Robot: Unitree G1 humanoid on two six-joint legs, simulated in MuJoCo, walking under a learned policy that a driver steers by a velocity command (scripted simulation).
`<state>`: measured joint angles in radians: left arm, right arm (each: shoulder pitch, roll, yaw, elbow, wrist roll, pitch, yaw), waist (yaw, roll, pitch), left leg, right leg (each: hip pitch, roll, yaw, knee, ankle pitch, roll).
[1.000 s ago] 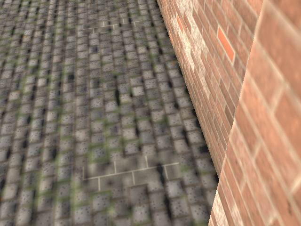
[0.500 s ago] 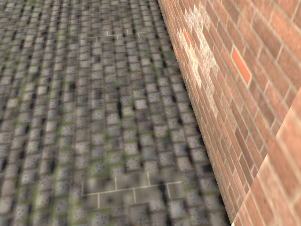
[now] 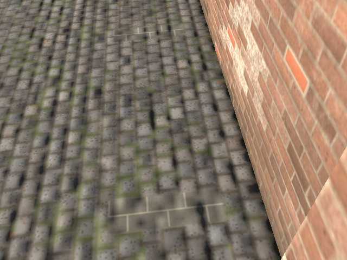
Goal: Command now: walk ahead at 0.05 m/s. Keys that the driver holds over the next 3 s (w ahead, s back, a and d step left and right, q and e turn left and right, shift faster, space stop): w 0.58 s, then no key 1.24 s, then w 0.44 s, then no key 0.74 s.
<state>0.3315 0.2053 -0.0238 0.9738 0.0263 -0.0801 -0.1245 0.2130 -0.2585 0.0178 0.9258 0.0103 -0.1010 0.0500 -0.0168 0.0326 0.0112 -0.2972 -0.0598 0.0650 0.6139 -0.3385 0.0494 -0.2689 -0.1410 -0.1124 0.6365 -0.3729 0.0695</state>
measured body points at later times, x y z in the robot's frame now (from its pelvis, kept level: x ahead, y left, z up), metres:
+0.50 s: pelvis +0.01 +0.00 +0.00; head +0.03 -0.02 +0.45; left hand +0.03 +0.22 -0.14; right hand +0.07 -0.24 -0.15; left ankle -0.01 +0.08 -0.72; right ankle -0.03 -0.15 -0.72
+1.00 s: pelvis +0.05 +0.04 -0.05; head +0.08 +0.03 +0.40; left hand +0.15 +0.28 -0.18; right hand -0.02 -0.21 -0.20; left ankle +0.00 +0.09 -0.72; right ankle +0.10 -0.09 -0.63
